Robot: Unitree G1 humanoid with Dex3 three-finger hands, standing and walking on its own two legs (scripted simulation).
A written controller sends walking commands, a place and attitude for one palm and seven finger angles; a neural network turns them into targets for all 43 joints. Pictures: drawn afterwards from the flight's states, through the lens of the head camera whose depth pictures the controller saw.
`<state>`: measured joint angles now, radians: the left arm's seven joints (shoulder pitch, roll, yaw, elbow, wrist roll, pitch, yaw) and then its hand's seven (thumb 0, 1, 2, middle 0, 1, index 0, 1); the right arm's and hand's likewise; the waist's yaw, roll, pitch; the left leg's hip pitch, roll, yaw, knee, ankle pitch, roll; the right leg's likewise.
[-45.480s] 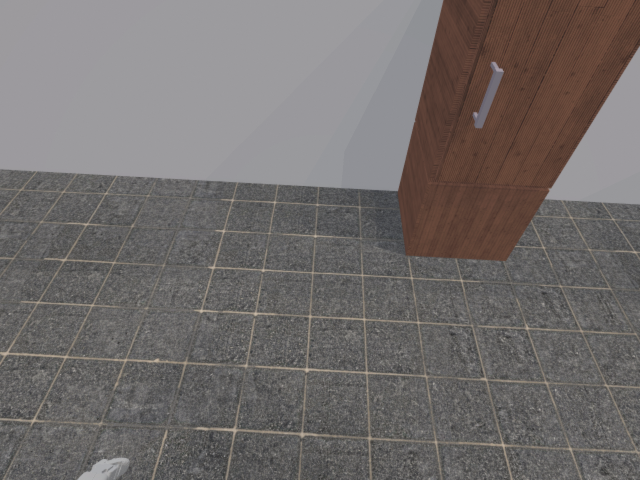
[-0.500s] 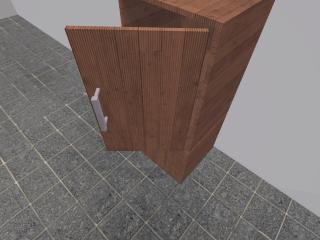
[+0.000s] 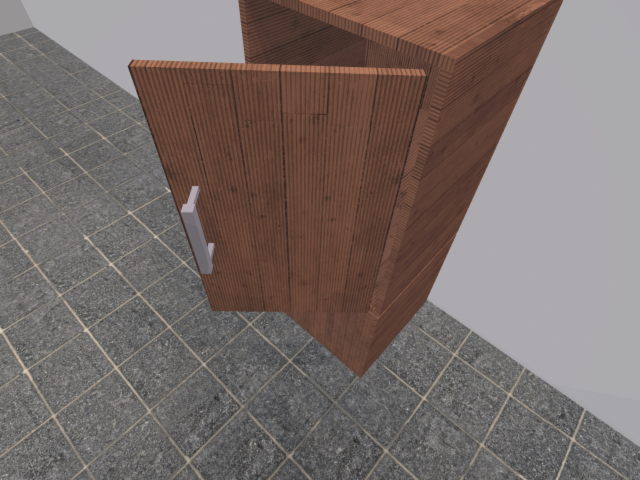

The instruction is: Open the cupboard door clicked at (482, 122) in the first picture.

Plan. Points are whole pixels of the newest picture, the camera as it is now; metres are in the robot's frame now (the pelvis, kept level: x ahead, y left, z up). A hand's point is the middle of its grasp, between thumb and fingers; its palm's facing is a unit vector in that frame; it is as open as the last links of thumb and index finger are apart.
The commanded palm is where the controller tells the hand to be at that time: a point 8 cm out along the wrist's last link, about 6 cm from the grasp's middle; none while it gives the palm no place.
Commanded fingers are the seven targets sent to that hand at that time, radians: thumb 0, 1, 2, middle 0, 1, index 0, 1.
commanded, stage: raise the hand with hooked fingers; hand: left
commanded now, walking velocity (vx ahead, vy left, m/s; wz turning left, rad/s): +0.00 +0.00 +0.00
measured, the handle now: (200, 232) +0.49 +0.24 -0.03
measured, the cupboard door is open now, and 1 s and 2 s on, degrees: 43 43 43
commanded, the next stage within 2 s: none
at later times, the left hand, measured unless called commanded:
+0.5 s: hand out of the picture +0.13 +0.20 -0.06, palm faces +0.22 -0.97 -0.07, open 9.3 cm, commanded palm +0.14 +0.24 -0.05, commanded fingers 0.00 0.25 0.62 -0.25 -0.72 -0.25 -0.72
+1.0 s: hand (150, 420) +0.20 +0.23 -0.05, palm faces +0.05 -1.00 -0.05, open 12.3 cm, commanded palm +0.17 +0.28 -0.03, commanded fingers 0.00 -0.34 0.37 -0.29 -1.10 -0.29 -1.10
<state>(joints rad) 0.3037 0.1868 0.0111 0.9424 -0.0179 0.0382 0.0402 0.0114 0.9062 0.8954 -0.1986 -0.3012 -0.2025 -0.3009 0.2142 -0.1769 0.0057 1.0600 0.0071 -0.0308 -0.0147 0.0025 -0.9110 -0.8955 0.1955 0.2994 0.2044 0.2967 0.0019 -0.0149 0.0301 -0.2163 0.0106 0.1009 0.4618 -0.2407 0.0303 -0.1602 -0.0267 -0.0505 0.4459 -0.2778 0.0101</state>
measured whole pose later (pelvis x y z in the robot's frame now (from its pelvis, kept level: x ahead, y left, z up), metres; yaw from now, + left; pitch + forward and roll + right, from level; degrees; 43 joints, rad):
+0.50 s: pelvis -0.05 -0.04 -0.10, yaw +3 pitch +14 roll -2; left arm 0.43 0.22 0.24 0.09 -0.29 -0.59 -0.26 0.02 0.47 0.71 -0.23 -0.58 -0.23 -0.58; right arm 0.14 -0.26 -0.05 0.56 0.01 -0.25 -0.05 0.01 -0.90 -0.90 0.19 0.30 0.20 0.30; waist 0.05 -0.02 -0.12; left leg -0.98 0.07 -0.02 1.22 -0.49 -0.02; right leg -0.88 -0.01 -0.15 1.20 -0.58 -0.07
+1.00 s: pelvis -0.04 -0.01 -0.08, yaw +2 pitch +15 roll -2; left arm 0.23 0.30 0.32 0.24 -0.34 -0.44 -0.41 0.01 -0.11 0.46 -0.27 -0.95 -0.27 -0.95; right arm 0.26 -0.28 -0.03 0.62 0.04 -0.22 -0.07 0.01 -0.90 -0.90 0.20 0.30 0.21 0.30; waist -0.01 0.02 -0.12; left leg -0.92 0.06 0.02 1.12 -0.47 0.02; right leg -0.83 -0.02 -0.11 1.09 -0.52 -0.02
